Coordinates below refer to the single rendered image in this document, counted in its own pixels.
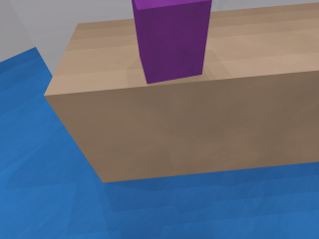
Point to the carton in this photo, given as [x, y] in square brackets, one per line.
[172, 37]

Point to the pedestal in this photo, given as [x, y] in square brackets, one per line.
[255, 105]

